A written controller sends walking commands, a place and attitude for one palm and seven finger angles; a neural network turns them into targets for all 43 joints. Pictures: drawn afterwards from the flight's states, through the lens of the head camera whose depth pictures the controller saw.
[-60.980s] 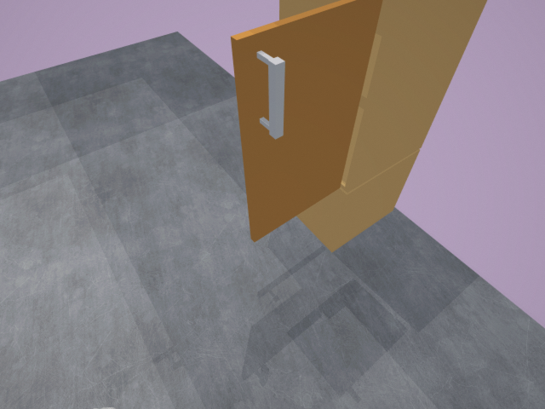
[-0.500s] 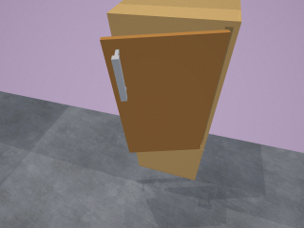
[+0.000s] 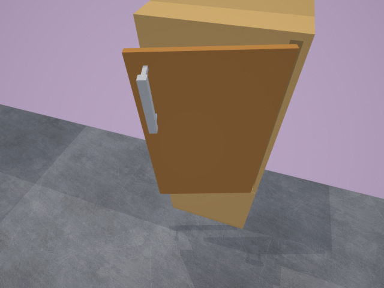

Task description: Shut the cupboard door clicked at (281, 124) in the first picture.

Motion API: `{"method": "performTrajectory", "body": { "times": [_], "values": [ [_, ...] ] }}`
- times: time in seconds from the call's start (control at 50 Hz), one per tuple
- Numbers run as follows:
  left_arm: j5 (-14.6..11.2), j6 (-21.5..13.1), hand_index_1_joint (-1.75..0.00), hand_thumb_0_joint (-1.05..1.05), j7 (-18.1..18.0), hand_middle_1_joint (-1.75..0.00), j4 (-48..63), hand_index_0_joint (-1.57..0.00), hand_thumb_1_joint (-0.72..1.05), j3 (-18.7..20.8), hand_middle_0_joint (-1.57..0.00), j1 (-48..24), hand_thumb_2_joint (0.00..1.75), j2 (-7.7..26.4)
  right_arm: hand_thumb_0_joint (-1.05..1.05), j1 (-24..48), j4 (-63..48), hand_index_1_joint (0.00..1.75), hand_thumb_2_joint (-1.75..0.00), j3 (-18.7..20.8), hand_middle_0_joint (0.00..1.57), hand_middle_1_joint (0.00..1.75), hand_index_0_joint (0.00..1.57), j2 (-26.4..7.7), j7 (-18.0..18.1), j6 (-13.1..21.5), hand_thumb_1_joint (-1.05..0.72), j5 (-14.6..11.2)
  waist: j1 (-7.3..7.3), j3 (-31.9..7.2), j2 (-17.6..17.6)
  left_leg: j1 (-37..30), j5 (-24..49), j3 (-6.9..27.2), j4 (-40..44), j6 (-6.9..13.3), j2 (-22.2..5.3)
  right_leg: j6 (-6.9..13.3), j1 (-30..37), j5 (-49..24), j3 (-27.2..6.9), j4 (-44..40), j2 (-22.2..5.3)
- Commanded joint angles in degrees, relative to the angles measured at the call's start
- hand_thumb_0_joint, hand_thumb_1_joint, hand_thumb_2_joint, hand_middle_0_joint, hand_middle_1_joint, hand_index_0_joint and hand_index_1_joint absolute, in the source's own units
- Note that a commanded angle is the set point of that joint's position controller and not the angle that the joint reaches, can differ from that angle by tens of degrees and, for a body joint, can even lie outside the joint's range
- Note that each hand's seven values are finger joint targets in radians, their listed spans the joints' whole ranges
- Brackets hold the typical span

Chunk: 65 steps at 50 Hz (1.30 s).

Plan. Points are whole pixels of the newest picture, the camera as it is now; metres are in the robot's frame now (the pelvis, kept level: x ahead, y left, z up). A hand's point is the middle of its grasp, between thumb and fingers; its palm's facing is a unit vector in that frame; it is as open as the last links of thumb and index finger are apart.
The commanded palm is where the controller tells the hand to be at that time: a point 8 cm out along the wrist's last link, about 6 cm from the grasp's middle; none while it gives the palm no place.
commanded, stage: look again from close up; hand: left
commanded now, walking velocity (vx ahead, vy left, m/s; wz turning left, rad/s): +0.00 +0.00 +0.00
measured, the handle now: (149, 101) +0.48 +0.13 +0.14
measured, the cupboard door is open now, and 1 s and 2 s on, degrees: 19 19 19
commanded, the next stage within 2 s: raise the hand and make a fist in 0.26 s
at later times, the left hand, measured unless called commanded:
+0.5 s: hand (120, 262) +0.18 +0.17 -0.06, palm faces +0.28 -0.95 -0.17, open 7.3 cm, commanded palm +0.12 +0.22 -0.06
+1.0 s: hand (110, 258) +0.17 +0.16 +0.03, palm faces +0.01 -1.00 -0.06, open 5.1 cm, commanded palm +0.13 +0.22 +0.02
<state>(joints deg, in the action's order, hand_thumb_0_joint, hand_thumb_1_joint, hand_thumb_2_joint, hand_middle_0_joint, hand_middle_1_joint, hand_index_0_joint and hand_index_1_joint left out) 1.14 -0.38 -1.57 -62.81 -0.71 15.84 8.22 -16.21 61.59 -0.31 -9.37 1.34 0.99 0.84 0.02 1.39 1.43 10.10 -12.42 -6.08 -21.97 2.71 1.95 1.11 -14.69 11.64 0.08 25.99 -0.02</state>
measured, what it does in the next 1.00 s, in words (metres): lowers itself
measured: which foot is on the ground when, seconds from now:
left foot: down 0.00-1.00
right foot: down 0.00-1.00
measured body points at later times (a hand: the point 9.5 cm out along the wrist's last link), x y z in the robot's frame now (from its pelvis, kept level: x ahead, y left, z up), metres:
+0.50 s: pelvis +0.03 -0.02 -0.01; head +0.03 -0.04 +0.44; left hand +0.17 +0.22 -0.05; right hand +0.10 -0.27 -0.15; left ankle -0.01 +0.09 -0.74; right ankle +0.02 -0.10 -0.74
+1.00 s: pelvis -0.03 -0.01 -0.08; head +0.02 -0.01 +0.37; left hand +0.16 +0.22 +0.03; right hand +0.21 -0.20 -0.13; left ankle -0.01 +0.09 -0.74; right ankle +0.02 -0.10 -0.74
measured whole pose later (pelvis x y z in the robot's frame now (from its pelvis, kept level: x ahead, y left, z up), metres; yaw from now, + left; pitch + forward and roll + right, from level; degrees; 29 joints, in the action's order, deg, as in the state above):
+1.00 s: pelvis -0.03 -0.01 -0.08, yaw +5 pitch +8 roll -2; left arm -14.9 -27.3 15.9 8.9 4.1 21.4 11.9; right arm -9.5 29.9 -1.9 -12.5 2.7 14.2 -1.6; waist -2.8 -4.2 2.1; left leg 42.3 -28.3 2.0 -62.1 1.2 0.8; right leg 2.9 -41.5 25.7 7.4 58.6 0.0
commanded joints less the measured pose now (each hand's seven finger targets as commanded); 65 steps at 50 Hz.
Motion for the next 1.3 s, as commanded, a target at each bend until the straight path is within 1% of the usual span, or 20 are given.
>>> {"method": "performTrajectory", "body": {
  "times": [0.0,0.32,0.34,0.36,0.38,0.4,0.42,0.44,0.48,0.56,0.6,0.64,0.72,0.8,0.88,0.96,1.04,1.14,1.22,1.28],
  "values": [
    [-0.35,-1.43,-0.3,0.0,-0.36,-0.3,1.75,-0.2,0.9,0.71,-0.2,1.85,0.9,6.22,0.0,-3.71,-0.74,0.3,-0.9,0.67,0.2,0.3,0.2,-4.91,0.4,1.4,-0.9,-0.34,0.59,-0.07,-2.96,-0.39,4.78,7.78,4.28,-0.32,-8.08,1.68,1.23,-6.96,-6.91,-4.39,-5.82],
    [-0.58,-1.78,-0.3,0.0,-0.47,-0.3,0.83,-0.2,0.9,0.91,-0.2,2.02,0.9,7.3,0.0,-1.92,1.03,0.3,-0.9,0.48,0.2,0.3,0.2,-5.1,0.83,1.29,-0.9,-0.18,0.11,-0.93,-1.57,-2.38,8.81,6.73,2.98,-1.24,-7.97,2.25,5.3,-15.84,-7.01,-4.67,-6.38],
    [-0.11,-2.37,-0.3,0.0,-2.86,-0.3,-1.68,-0.2,0.9,1.54,-0.2,8.04,0.9,8.1,0.0,3.62,-2.29,0.3,-0.9,1.32,0.2,0.3,0.2,-7.0,0.17,1.11,-0.9,-1.0,-2.44,0.87,-6.68,3.25,4.72,3.74,-9.09,-2.62,-9.2,-1.87,6.54,-33.83,-8.63,-4.13,-10.02],
    [-8.75,-19.24,-0.3,0.0,-2.25,-0.3,87.05,-0.2,0.9,24.12,-0.2,-42.63,0.9,41.43,0.0,-3.3,-20.17,0.3,-0.9,3.95,0.2,0.3,0.2,-19.06,7.62,11.9,-0.9,-1.04,6.71,-20.78,-2.65,-16.77,15.53,3.81,-9.23,-0.03,-6.75,-1.09,5.53,-23.22,-7.87,3.16,-5.25],
    [-8.56,-14.12,-0.32,0.0,-2.53,-0.32,70.28,-0.22,0.9,2.18,-0.22,-6.87,0.9,12.7,0.0,5.33,-19.37,0.3,-0.9,0.23,0.2,0.3,0.2,-9.95,6.91,14.75,-0.9,-3.17,2.3,-26.1,17.83,-11.43,22.01,2.52,-9.86,0.17,-1.25,0.48,7.08,-18.63,-3.46,8.37,-0.49],
    [-10.92,-11.57,-0.34,0.0,-5.3,-0.34,71.74,-0.24,0.9,6.67,-0.24,-5.39,0.9,12.96,0.0,5.94,-19.0,0.3,-0.9,0.32,0.2,0.3,0.2,-11.5,6.43,16.29,-0.9,-2.43,-0.37,-25.16,16.11,-10.71,25.65,3.71,-6.74,-1.46,-2.49,1.09,5.12,-14.12,0.19,3.9,-0.26],
    [-11.19,-6.13,-0.36,0.0,-4.25,-0.36,57.04,-0.25,0.9,-1.16,-0.25,8.55,0.9,-2.67,0.0,5.99,-18.18,0.3,-0.9,0.32,0.2,0.3,0.2,-7.86,4.73,16.91,-0.9,-3.18,1.16,-14.38,7.83,-4.3,20.8,4.7,-4.63,-1.57,-3.63,0.08,1.09,-9.83,2.6,2.55,-1.02],
    [-11.89,-8.55,-0.38,0.0,-4.72,-0.38,65.01,-0.27,0.9,3.13,-0.27,-2.61,0.9,4.45,0.0,4.98,-20.86,0.3,-0.9,2.28,0.2,0.3,0.2,-11.61,3.88,17.91,-0.9,-3.47,2.68,-5.69,4.37,1.24,12.27,7.03,-6.17,-1.81,-2.99,-0.04,-2.36,-7.94,1.32,2.01,-1.44],
    [-11.71,-14.0,-0.42,0.0,-2.29,-0.42,56.66,-0.31,0.9,7.76,-0.31,4.77,0.9,5.57,0.0,5.34,-23.48,0.3,-0.9,3.62,0.2,0.3,0.2,-11.29,3.12,18.72,-0.9,-2.07,1.81,1.42,-10.55,11.48,3.17,7.05,-9.94,-1.63,-1.61,-1.33,-9.76,0.17,1.73,2.54,-1.74],
    [-16.5,-28.18,-0.5,0.0,11.49,-0.5,47.53,-0.38,0.9,10.98,-0.38,29.0,0.9,1.13,0.0,7.09,-29.34,0.3,-0.9,5.17,0.2,0.3,0.2,-9.85,-0.05,17.95,-0.9,-1.34,-4.51,-3.96,-24.35,26.33,-0.72,6.27,-19.2,-3.62,0.63,-2.68,-7.16,-8.5,-2.3,12.34,-3.42],
    [-17.29,-33.93,-0.54,0.0,19.51,-0.54,48.37,-0.42,0.9,12.96,-0.42,30.18,0.9,4.3,0.0,7.3,-31.99,0.3,-0.9,5.99,0.2,0.3,0.2,-10.58,-1.79,17.46,-0.9,-1.76,-4.91,-8.9,-16.58,27.66,0.81,5.61,-23.83,-4.1,1.35,-2.1,-5.24,-17.97,-4.95,17.29,-4.87],
    [-17.02,-34.24,-0.58,0.0,23.1,-0.58,56.6,-0.46,0.9,14.43,-0.46,25.56,0.9,8.71,0.0,9.89,-35.8,0.3,-0.9,5.69,0.2,0.3,0.2,-10.91,-2.04,16.75,-0.9,-2.16,-5.41,-12.2,-5.39,28.29,-0.64,3.86,-25.82,-3.29,2.16,-1.54,-6.71,-12.76,-7.43,17.48,-5.5],
    [-18.98,-33.62,-0.66,0.0,19.11,-0.66,77.17,-0.53,0.9,16.44,-0.53,9.53,0.9,12.3,0.0,9.13,-40.74,0.3,-0.9,4.92,0.2,0.3,0.2,-10.26,-0.3,16.3,-0.9,-1.65,-2.43,-16.84,5.6,26.97,-3.3,4.66,-28.78,-1.82,1.4,-0.63,-13.61,4.6,-7.84,17.47,-3.41],
    [-17.78,-39.79,-0.74,0.0,14.52,-0.74,91.64,-0.6,0.9,9.25,-0.6,-4.63,0.9,9.12,0.0,6.82,-39.68,0.3,-0.9,3.97,0.2,0.3,0.2,-10.83,0.83,17.23,-0.9,-1.04,3.04,-17.11,4.3,24.42,-5.97,8.06,-32.1,-0.48,-0.71,0.71,-23.96,10.64,-3.14,21.35,-0.15],
    [-16.66,-37.05,-0.82,0.0,16.95,-0.82,86.53,-0.68,0.9,2.93,-0.68,-1.8,0.9,7.61,0.0,5.37,-39.12,0.3,-0.9,3.08,0.2,0.3,0.2,-12.3,2.13,17.9,-0.9,-2.11,4.89,-14.3,1.75,26.4,-11.74,9.65,-31.0,-0.21,-1.51,0.5,-25.99,15.48,-1.11,20.98,0.58],
    [-15.17,-20.1,-0.9,0.0,19.35,-0.9,77.29,-0.75,0.9,5.13,-0.75,9.17,0.9,10.71,0.0,5.48,-41.88,0.3,-0.9,2.52,0.2,0.3,0.2,-12.14,2.97,15.69,-0.9,-4.21,0.64,-12.98,-1.43,27.22,-13.88,9.4,-25.05,-0.42,-1.21,-0.1,-18.81,19.31,-1.71,15.29,-0.59],
    [-17.34,-8.22,-0.98,0.0,14.27,-0.98,84.68,-0.82,0.9,14.11,-0.82,11.77,0.9,13.33,0.0,9.06,-45.09,0.3,-0.9,1.44,0.2,0.3,0.2,-9.5,3.55,12.98,-0.9,-4.23,-4.46,-16.29,-2.42,23.69,-9.56,8.95,-20.01,-1.2,-1.03,-0.3,-10.52,15.06,0.98,15.01,-0.97],
    [-17.63,-14.25,-1.08,0.0,5.4,-1.08,92.1,-0.92,0.9,16.04,-0.92,8.08,0.9,11.39,0.0,5.93,-43.32,0.3,-0.9,0.4,0.2,0.3,0.2,-8.8,3.07,14.66,-0.9,-2.65,-3.56,-13.62,-0.68,19.7,-2.14,9.46,-17.74,-2.13,-2.28,0.5,-11.11,5.44,4.53,17.21,0.85],
    [-15.01,-19.58,-1.16,0.0,7.84,-1.16,94.13,-0.99,0.9,6.02,-0.99,5.7,0.9,7.64,0.0,3.53,-41.51,0.3,-0.9,0.52,0.2,0.3,0.2,-10.61,1.68,17.5,-0.9,-2.22,0.12,-13.38,4.47,15.89,0.29,10.04,-18.66,-2.33,-2.73,0.46,-14.55,3.73,4.57,17.82,0.84],
    [-14.83,-17.33,-1.22,0.0,11.32,-1.22,90.68,-1.04,0.9,4.79,-1.04,7.11,0.9,8.54,0.0,2.8,-40.8,0.3,-0.9,1.03,0.2,0.3,0.2,-11.75,2.17,18.61,-0.9,-3.03,0.85,-11.19,1.07,16.5,-4.21,11.08,-17.3,-2.0,-2.88,0.21,-14.04,6.5,4.12,15.42,0.51]
  ]
}}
